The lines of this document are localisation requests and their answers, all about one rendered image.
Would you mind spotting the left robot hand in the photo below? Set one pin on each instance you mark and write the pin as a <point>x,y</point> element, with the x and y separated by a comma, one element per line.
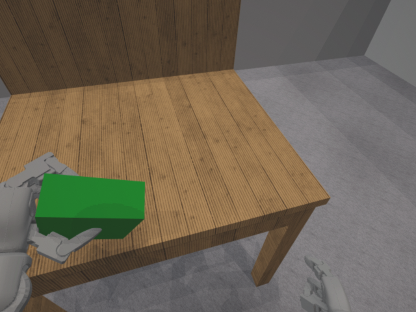
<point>17,209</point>

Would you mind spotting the robot left forearm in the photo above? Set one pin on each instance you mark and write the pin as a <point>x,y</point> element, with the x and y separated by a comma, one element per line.
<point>15,285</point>

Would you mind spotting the right robot hand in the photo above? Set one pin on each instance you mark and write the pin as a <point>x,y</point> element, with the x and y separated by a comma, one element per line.
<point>330,293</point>

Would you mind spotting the table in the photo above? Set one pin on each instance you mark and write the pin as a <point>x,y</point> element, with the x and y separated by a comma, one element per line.
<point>145,90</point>

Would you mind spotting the sponge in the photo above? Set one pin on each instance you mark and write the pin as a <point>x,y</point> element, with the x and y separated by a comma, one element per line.
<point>70,205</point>

